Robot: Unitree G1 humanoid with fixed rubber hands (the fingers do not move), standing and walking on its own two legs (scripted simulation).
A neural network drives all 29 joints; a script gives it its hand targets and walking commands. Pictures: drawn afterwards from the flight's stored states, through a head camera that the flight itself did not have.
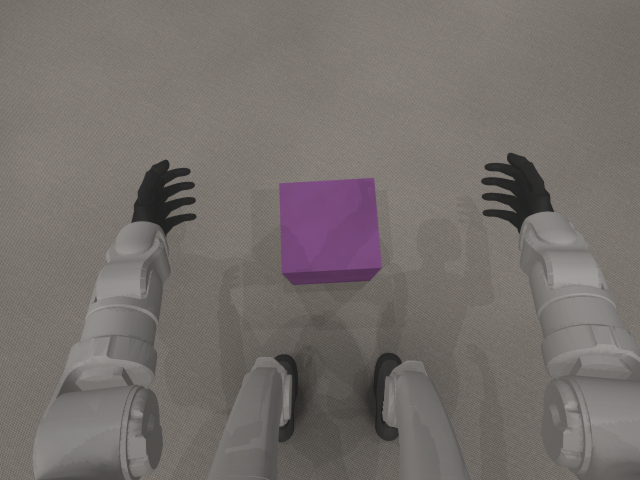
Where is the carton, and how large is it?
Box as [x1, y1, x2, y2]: [279, 178, 381, 284]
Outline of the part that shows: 373,178 279,183 282,273 293,284 369,280 381,267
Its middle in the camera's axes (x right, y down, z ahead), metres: +0.02 +0.00 +0.96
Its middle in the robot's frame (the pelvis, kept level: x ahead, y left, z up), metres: +0.50 +0.03 -0.56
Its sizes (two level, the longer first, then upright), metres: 0.210 0.200 0.250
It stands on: the floor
